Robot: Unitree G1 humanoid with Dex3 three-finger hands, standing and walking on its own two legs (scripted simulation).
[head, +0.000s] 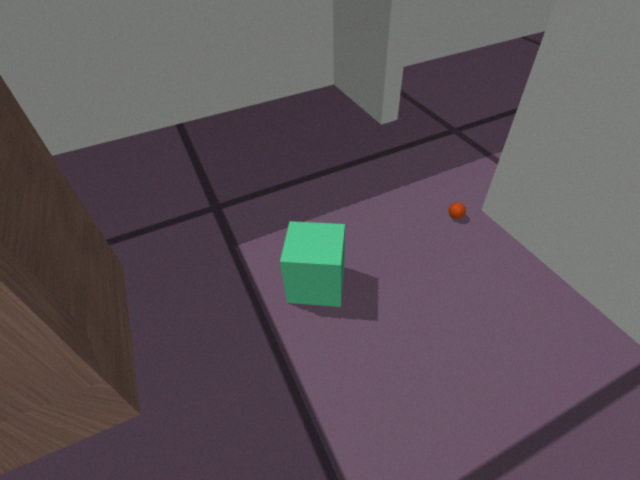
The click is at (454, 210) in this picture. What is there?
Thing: free ball
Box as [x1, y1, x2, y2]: [449, 203, 465, 218]
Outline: 453,203 449,207 449,214 454,218 459,218 464,214 465,208 461,203
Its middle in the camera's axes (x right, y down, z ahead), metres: +0.62 -0.12 +1.77
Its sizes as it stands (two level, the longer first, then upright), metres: 0.076 0.076 0.076
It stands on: the floor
